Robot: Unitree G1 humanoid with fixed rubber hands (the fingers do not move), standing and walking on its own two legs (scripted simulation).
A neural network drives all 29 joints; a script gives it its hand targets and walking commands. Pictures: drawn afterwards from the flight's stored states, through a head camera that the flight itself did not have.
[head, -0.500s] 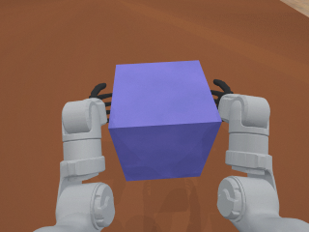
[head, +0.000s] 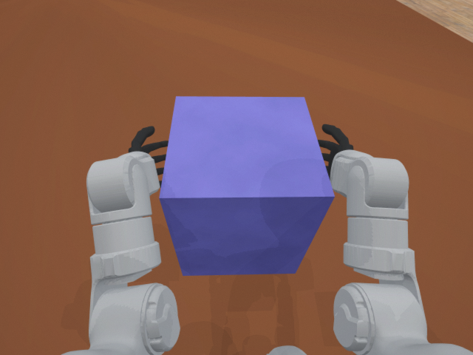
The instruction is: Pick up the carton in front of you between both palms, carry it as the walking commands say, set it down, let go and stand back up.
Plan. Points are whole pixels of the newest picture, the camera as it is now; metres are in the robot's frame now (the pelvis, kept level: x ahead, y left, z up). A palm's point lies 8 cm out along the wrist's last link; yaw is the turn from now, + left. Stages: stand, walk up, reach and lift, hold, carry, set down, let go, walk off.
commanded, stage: carry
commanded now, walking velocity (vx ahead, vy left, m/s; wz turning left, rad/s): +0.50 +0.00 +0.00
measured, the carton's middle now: (240, 191) +0.38 -0.03 +0.08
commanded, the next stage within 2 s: none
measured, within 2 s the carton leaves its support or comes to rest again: neither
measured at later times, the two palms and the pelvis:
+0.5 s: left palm (145, 102) +0.63 +0.14 +0.10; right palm (273, 84) +0.67 -0.16 +0.10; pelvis +0.35 -0.04 +0.02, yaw +4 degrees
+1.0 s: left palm (149, 36) +0.94 +0.15 +0.11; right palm (252, 32) +0.93 -0.15 +0.11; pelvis +0.69 +0.01 +0.02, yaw +0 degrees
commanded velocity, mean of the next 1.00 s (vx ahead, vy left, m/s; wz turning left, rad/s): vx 0.50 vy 0.00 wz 0.00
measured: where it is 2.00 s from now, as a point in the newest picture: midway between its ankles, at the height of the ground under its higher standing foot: (207, 153)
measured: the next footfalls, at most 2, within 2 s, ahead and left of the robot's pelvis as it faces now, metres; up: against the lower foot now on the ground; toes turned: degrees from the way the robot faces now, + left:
right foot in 0.24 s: +0.37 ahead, -0.08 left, +0.00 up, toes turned -3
left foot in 0.74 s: +0.69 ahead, +0.08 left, +0.00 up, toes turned +8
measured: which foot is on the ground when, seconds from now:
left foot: down 0.00-0.22, up 0.24-0.72, down 0.74-1.00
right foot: up 0.00-0.22, down 0.24-0.78, up 0.80-1.00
